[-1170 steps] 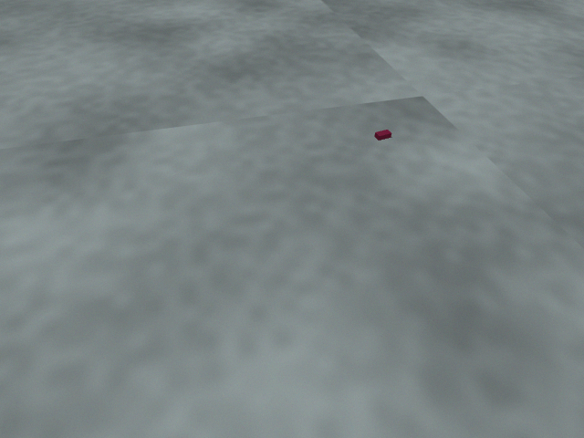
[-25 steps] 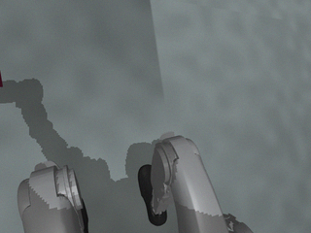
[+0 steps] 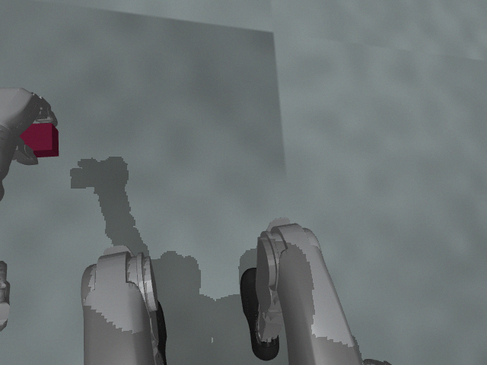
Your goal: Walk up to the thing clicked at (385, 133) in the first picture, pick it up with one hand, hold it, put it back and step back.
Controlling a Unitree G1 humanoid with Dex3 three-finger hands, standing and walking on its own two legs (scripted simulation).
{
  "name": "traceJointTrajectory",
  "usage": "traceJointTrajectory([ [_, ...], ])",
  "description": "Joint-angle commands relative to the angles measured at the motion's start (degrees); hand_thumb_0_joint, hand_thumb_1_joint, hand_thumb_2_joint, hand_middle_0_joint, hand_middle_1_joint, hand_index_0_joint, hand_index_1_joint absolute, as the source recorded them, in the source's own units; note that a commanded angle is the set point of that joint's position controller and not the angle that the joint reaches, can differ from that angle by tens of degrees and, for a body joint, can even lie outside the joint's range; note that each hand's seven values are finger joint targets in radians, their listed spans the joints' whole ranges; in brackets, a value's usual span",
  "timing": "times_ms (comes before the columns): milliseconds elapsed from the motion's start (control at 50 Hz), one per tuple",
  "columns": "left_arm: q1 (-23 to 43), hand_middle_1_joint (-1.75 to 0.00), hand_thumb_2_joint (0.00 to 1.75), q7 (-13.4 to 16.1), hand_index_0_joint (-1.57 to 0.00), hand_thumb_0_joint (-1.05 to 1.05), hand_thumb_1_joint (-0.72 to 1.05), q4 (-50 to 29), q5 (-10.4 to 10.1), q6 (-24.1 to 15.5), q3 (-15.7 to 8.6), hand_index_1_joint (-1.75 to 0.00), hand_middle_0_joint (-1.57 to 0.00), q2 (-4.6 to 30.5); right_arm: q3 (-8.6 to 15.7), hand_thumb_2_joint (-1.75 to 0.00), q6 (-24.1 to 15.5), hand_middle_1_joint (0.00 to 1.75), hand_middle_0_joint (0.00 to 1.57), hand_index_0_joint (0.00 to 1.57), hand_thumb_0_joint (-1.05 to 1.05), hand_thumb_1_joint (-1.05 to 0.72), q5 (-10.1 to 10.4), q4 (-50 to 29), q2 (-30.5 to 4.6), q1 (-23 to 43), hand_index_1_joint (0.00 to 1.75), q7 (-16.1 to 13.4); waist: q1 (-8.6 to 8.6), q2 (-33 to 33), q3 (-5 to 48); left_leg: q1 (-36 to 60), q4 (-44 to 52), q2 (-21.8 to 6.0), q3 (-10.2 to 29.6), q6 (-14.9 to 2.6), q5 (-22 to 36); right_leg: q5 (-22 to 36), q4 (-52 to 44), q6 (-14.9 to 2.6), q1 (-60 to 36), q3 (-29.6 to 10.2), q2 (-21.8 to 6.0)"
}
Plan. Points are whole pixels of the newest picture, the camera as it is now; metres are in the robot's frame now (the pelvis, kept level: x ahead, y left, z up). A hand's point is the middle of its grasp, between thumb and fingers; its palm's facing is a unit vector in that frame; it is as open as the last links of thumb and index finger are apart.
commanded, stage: lift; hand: left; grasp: from above
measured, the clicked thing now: (24, 141) +0.50 +0.30 -0.16
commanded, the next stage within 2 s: hold in 1.26 s
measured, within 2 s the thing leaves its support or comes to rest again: neither
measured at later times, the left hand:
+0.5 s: hand out of the picture +0.40 +0.29 +0.07, palm faces -0.43 -0.09 -0.90, open 7.4 cm
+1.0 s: hand out of the picture +0.36 +0.26 +0.23, palm faces -0.44 -0.10 -0.89, open 7.4 cm
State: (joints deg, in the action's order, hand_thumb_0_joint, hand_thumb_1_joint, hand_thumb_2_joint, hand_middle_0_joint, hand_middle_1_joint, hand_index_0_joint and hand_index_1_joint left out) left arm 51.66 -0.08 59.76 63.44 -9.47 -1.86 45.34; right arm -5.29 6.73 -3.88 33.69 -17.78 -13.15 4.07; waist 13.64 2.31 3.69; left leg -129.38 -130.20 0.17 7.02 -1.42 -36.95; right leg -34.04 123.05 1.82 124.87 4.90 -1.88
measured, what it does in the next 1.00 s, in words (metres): rises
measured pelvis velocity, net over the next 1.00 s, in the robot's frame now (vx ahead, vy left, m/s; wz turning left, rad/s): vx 0.05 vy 0.00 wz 0.10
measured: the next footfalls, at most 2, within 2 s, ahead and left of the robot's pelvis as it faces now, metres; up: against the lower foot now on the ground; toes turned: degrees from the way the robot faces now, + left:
none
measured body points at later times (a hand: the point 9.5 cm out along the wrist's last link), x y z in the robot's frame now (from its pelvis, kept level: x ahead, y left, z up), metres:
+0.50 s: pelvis +0.01 +0.00 +0.15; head +0.17 +0.04 +0.57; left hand +0.42 +0.29 +0.13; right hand +0.15 -0.25 +0.03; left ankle +0.08 +0.12 -0.34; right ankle +0.12 -0.13 -0.34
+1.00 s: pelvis +0.05 +0.00 +0.31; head +0.12 +0.01 +0.76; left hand +0.38 +0.26 +0.29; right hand +0.16 -0.27 +0.19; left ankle +0.08 +0.12 -0.34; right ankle +0.12 -0.13 -0.34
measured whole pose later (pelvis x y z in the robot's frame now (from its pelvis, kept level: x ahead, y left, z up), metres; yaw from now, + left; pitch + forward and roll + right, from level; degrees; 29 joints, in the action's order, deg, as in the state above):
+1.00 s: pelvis +0.05 +0.00 +0.31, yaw +6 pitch +16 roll -2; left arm 20.9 7.1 48.0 58.0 -2.7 9.0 25.2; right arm 1.8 -0.8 2.6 42.2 -14.1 -14.2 -3.8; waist 4.5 2.2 8.3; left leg -54.8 -66.3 -2.2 0.7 -0.1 -27.5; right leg -24.5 62.9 1.1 54.3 1.3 -0.4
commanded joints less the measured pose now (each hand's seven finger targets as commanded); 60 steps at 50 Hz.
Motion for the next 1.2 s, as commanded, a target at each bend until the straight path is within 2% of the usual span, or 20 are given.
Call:
traceJointTrajectory([
  [0, 16.96, -0.30, 0.17, 1.26, -1.17, 0.00, 0.86, -14.39, -2.76, -0.93, -2.85, -0.24, -1.12, 13.24, 6.67, -0.90, -0.45, 0.30, 0.20, 0.20, 0.00, -0.91, 0.87, -1.94, -13.42, -9.48, 0.30, -1.59, -1.04, 17.47, 42.62, 35.29, 20.17, 1.06, -3.32, -0.05, 5.37, 4.35, -14.79, -5.32, -20.80, 1.66, 2.46],
  [60, 16.29, -0.31, 0.17, 1.29, -1.18, 0.00, 0.87, -18.18, -3.29, -1.25, -3.13, -0.24, -1.12, 13.18, 7.54, -0.90, -0.60, 0.30, 0.20, 0.20, 0.00, -0.91, 1.58, -1.78, -13.09, -8.76, 0.30, -2.17, -2.24, 16.68, 44.04, 38.44, 23.56, 0.85, -2.53, -0.24, 3.60, 4.37, -16.62, -4.97, -22.55, 1.37, 2.36],
  [100, 14.32, -0.33, 0.18, 1.57, -1.18, 0.00, 0.87, -20.94, -4.50, -1.14, -2.09, -0.26, -1.11, 10.49, 7.80, -0.90, -0.83, 0.30, 0.20, 0.20, 0.00, -0.90, 2.22, -2.12, -12.13, -8.05, 0.30, -2.44, -2.51, 17.03, 43.76, 40.92, 26.91, 0.38, -1.60, -0.23, 2.52, 4.66, -17.61, -4.43, -24.13, 1.34, 2.33],
  [140, 12.92, -0.33, 0.17, 2.07, -1.19, 0.00, 0.90, -21.00, -5.03, -0.49, -1.67, -0.26, -1.12, 9.64, 8.05, -0.90, -1.12, 0.30, 0.20, 0.20, 0.00, -0.90, 2.66, -1.60, -11.65, -7.48, 0.30, -2.77, -3.09, 15.03, 44.80, 43.71, 28.71, -0.05, -1.27, -0.38, 3.39, 6.04, -18.76, -3.98, -26.55, 1.31, 2.62],
  [180, 9.88, -0.32, 0.16, 2.64, -1.17, 0.00, 0.88, -20.55, -5.19, 0.34, -1.82, -0.25, -1.11, 9.03, 8.32, -0.90, -1.35, 0.30, 0.20, 0.20, 0.00, -0.90, 3.14, -1.24, -11.48, -6.65, 0.30, -3.18, -3.49, 14.52, 42.57, 44.92, 30.73, 0.19, -0.76, -0.17, 4.62, 6.78, -20.06, -3.96, -27.49, 1.08, 2.28],
  [220, 9.32, -0.31, 0.15, 2.86, -1.16, 0.00, 0.86, -23.54, -5.23, 1.07, -0.61, -0.24, -1.10, 7.25, 8.73, -0.90, -1.63, 0.30, 0.20, 0.20, 0.00, -0.90, 3.48, -1.29, -10.61, -6.40, 0.30, -3.49, -4.02, 13.86, 45.72, 48.88, 32.39, -0.17, -1.53, -0.33, 6.82, 8.28, -22.30, -3.65, -31.10, 0.72, 2.47],
  [240, 8.26, -0.31, 0.15, 3.02, -1.17, 0.00, 0.88, -22.96, -5.35, 1.52, -1.52, -0.24, -1.11, 8.49, 8.91, -0.90, -1.74, 0.30, 0.20, 0.20, 0.00, -0.90, 3.65, -1.21, -10.49, -5.99, 0.30, -3.68, -4.46, 12.98, 44.55, 48.98, 33.51, -0.18, -1.78, -0.42, 6.09, 7.79, -23.67, -3.55, -32.43, 0.52, 2.54],
  [280, 5.76, -0.30, 0.14, 2.95, -1.17, 0.00, 0.86, -24.24, -5.97, 2.29, 0.18, -0.24, -1.11, 5.35, 8.92, -0.90, -2.07, 0.30, 0.20, 0.20, 0.00, -0.90, 3.91, -1.11, -9.55, -5.33, 0.30, -3.99, -4.43, 11.96, 42.85, 49.74, 35.62, -0.09, -2.51, -0.50, 6.11, 8.10, -26.46, -3.39, -35.87, 0.20, 2.63],
  [380, -0.58, -0.29, 0.12, 2.61, -1.17, 0.00, 0.86, -28.18, -6.90, 4.53, 0.30, -0.22, -1.10, 4.02, 9.22, -0.90, -2.79, 0.30, 0.20, 0.20, 0.00, -0.90, 4.77, -1.50, -8.15, -3.16, 0.30, -4.86, -6.10, 9.61, 41.94, 56.43, 42.81, -0.35, -2.53, -0.23, 6.29, 7.81, -33.42, -3.15, -44.41, -0.45, 2.85],
  [460, -5.30, -0.26, 0.13, 2.86, -1.16, 0.00, 0.83, -30.24, -7.66, 5.65, 1.02, -0.20, -1.10, 1.85, 8.93, -0.90, -3.78, 0.30, 0.20, 0.20, 0.00, -0.90, 5.47, -1.13, -6.73, -2.13, 0.30, -6.03, -6.55, 6.06, 38.72, 60.34, 48.04, -0.17, -3.44, -0.37, 5.32, 6.93, -40.49, -3.00, -51.91, -1.62, 3.02],
  [500, -5.87, -0.28, 0.13, 3.20, -1.15, 0.00, 0.83, -31.23, -7.51, 5.76, 0.09, -0.22, -1.10, 3.06, 8.79, -0.90, -4.32, 0.30, 0.20, 0.20, 0.00, -0.90, 5.67, -0.87, -6.19, -1.59, 0.30, -6.55, -7.26, 6.26, 36.81, 62.14, 50.71, -0.13, -3.95, -0.41, 5.57, 6.90, -43.31, -2.96, -55.02, -2.20, 3.07],
  [560, -7.33, -0.26, 0.15, 3.70, -1.19, 0.00, 0.86, -30.27, -7.63, 5.76, 2.14, -0.20, -1.13, -0.73, 8.56, -0.90, -5.53, 0.30, 0.20, 0.20, 0.00, -0.89, 5.94, -0.17, -5.51, -1.41, 0.30, -7.34, -6.88, 6.14, 32.02, 66.37, 55.99, -0.66, -3.13, -0.06, 4.14, 6.03, -47.43, -2.88, -57.33, -2.53, 3.17],
  [680, -11.58, -0.25, 0.15, 5.69, -1.19, 0.00, 0.86, -27.37, -7.26, 5.70, 3.90, -0.20, -1.14, -4.19, 8.68, -0.90, -7.84, 0.30, 0.20, 0.20, 0.00, -0.90, 6.40, 0.84, -4.82, -0.75, 0.30, -8.14, -7.76, 3.78, 25.94, 72.45, 64.58, -0.59, -2.82, -0.03, 1.82, 3.91, -56.62, -2.77, -65.26, -3.75, 3.45],
  [700, -12.42, -0.25, 0.15, 6.12, -1.17, 0.00, 0.84, -25.47, -7.43, 5.84, 3.39, -0.20, -1.12, -3.92, 8.76, -0.90, -8.19, 0.30, 0.20, 0.20, 0.00, -0.90, 6.46, 1.32, -4.92, -0.59, 0.30, -8.20, -8.32, 3.51, 24.79, 73.67, 66.01, -0.77, -2.73, 0.10, 2.10, 4.25, -57.73, -2.66, -66.20, -3.75, 3.44],
  [720, -12.07, -0.24, 0.12, 6.34, -1.17, 0.00, 0.85, -25.78, -7.19, 5.75, 4.91, -0.19, -1.12, -5.77, 8.90, -0.90, -8.49, 0.30, 0.20, 0.20, 0.00, -0.90, 6.55, 1.44, -4.75, -0.91, 0.30, -8.25, -7.75, 3.90, 24.93, 75.57, 66.99, -0.84, -2.82, 0.30, 3.29, 5.21, -58.93, -2.79, -66.98, -3.81, 3.49],
  [840, -12.96, -0.28, 0.18, 8.75, -1.19, 0.00, 0.86, -23.28, -5.97, 6.04, 4.90, -0.23, -1.14, -6.04, 9.44, -0.90, -9.39, 0.30, 0.20, 0.20, 0.00, -0.90, 6.59, 2.89, -4.56, -2.22, 0.30, -8.43, -8.63, 2.24, 23.90, 83.10, 71.83, -0.13, -4.78, 0.54, 12.18, 11.37, -66.64, -2.73, -76.75, -4.67, 3.52],
  [860, -11.94, -0.29, 0.20, 9.14, -1.20, 0.00, 0.87, -23.16, -5.67, 6.13, 5.73, -0.24, -1.15, -6.90, 9.33, -0.90, -9.44, 0.30, 0.20, 0.20, 0.00, -0.90, 6.51, 3.04, -4.38, -2.46, 0.30, -8.45, -8.21, 2.64, 23.43, 83.81, 72.36, 0.06, -5.36, 0.50, 13.24, 12.41, -67.72, -2.67, -77.60, -4.83, 3.58],
  [940, -14.25, -0.29, 0.22, 10.24, -1.21, 0.00, 0.89, -20.13, -5.55, 7.16, 6.10, -0.25, -1.17, -7.97, 9.77, -0.90, -9.48, 0.30, 0.20, 0.20, 0.00, -0.89, 6.54, 3.58, -4.50, -3.03, 0.30, -8.29, -9.28, 1.86, 21.62, 88.43, 76.61, 0.05, -5.55, 0.83, 16.16, 14.54, -71.58, -2.75, -82.00, -4.83, 3.68],
  [1080, -13.98, -0.30, 0.23, 10.31, -1.18, 0.00, 0.85, -20.23, -5.72, 8.62, 7.66, -0.25, -1.13, -9.90, 10.21, -0.90, -9.12, 0.30, 0.20, 0.20, 0.00, -0.89, 6.41, 3.24, -4.30, -2.71, 0.30, -8.11, -10.10, 1.71, 20.09, 94.78, 81.74, 0.21, -6.12, 0.99, 22.00, 19.74, -76.59, -2.69, -88.89, -5.24, 3.55],
  [1180, -15.44, -0.29, 0.25, 9.65, -1.17, 0.00, 0.83, -20.65, -5.94, 8.93, 7.70, -0.25, -1.13, -9.96, 10.41, -0.90, -8.54, 0.30, 0.20, 0.20, 0.00, -0.89, 6.43, 2.77, -4.32, -2.11, 0.30, -8.02, -10.70, 0.25, 18.51, 98.01, 85.41, 0.27, -6.24, 0.87, 23.02, 20.57, -80.36, -2.60, -92.48, -5.26, 3.53],
])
